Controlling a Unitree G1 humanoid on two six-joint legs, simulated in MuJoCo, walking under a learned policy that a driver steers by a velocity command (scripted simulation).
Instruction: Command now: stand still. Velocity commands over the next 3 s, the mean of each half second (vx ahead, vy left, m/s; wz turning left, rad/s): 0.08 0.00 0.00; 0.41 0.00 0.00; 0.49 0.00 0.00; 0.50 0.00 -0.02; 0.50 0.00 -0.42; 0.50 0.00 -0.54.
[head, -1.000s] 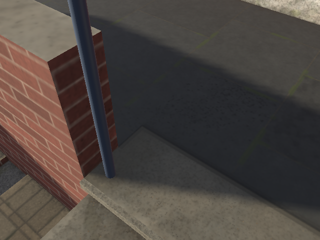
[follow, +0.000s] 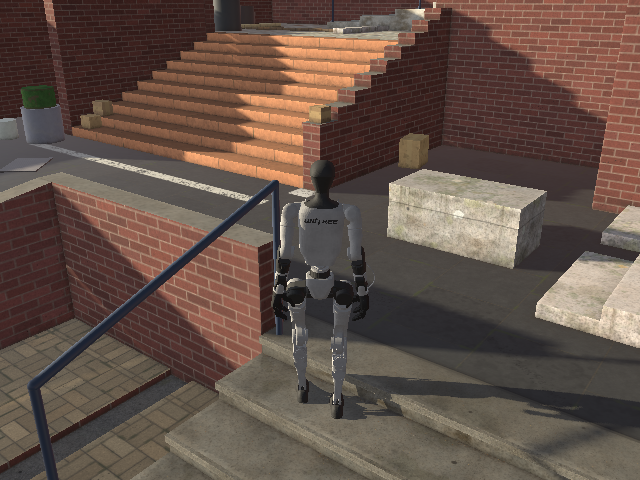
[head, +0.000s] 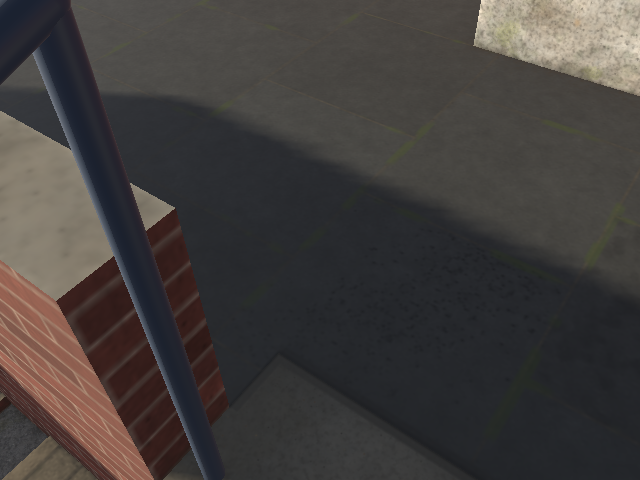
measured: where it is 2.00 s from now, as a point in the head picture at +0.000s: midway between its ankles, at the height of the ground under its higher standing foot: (347, 337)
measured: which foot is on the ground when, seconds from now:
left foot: down 0.00-0.34, up 0.36-0.76, down 0.78-1.00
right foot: down 0.00-0.80, up 0.82-1.00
